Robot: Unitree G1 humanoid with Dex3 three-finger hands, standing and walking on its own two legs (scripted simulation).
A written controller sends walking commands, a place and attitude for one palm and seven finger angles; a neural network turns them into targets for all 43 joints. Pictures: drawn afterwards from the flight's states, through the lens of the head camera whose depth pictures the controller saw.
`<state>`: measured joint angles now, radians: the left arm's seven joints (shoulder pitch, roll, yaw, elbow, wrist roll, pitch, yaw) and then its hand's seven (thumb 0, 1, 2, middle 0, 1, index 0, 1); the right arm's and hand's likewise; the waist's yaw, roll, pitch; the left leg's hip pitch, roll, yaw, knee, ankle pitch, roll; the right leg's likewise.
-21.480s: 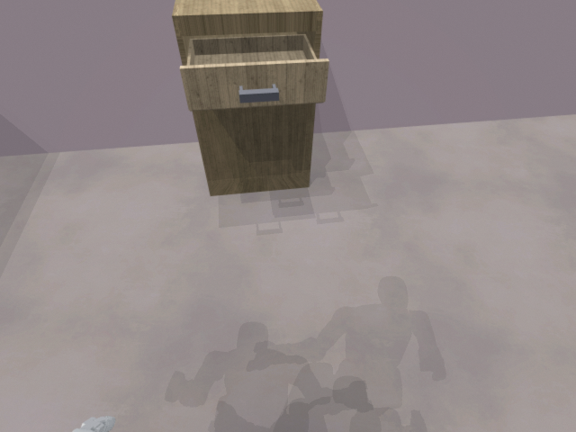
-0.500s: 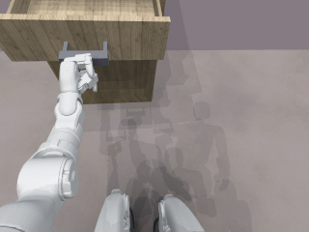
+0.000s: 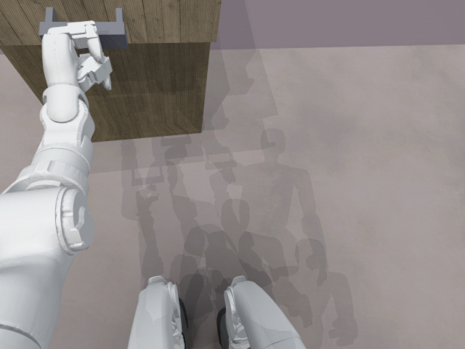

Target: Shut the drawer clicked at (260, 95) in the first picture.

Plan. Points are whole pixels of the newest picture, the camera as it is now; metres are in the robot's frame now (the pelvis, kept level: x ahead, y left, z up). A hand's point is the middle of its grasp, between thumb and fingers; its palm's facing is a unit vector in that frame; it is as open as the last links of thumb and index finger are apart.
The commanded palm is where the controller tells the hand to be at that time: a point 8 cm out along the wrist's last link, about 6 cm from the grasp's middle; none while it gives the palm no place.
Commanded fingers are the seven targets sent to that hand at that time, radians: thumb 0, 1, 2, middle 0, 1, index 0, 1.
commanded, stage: push the drawer shut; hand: left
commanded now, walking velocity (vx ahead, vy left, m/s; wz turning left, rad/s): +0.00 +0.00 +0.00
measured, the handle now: (86, 24) +0.65 +0.17 +0.07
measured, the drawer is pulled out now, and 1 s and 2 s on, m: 0.16 0.05 0.05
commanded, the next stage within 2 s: pull the fist back off the drawer in 0.80 s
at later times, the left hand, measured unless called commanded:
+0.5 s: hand (102, 33) +0.62 +0.14 +0.07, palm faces +0.07 -1.00 -0.02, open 3.3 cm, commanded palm +0.63 +0.14 +0.07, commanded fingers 0.00 0.90 0.90 -1.40 -1.60 -1.40 -1.60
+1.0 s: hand (100, 11) +0.67 +0.15 +0.07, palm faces +0.08 -1.00 -0.02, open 3.4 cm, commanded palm +0.66 +0.12 +0.07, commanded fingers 0.00 0.90 0.90 -1.40 -1.60 -1.40 -1.60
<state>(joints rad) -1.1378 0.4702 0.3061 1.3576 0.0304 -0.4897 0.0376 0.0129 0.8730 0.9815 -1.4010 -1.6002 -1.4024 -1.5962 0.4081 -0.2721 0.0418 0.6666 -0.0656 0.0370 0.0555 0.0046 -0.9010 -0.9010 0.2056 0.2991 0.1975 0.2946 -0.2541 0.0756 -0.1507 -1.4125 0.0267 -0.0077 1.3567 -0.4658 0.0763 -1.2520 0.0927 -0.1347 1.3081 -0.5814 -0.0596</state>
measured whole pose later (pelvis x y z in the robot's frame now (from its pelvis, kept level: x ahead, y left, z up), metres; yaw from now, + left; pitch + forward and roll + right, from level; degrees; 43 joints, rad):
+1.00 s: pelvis +0.01 +0.00 -0.02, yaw -3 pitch +37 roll -10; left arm -1.52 0.77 0.34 1.42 0.15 -0.27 -0.01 0.06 0.83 0.93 -1.40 -1.60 -1.40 -1.60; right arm 0.50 -0.25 0.11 0.62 -0.10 0.03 0.07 0.00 -0.90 -0.90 0.21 0.30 0.20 0.29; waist -0.40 0.09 -0.09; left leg -1.59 0.05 -0.05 1.43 -0.49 0.08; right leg -1.40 0.12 -0.17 1.33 -0.58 -0.06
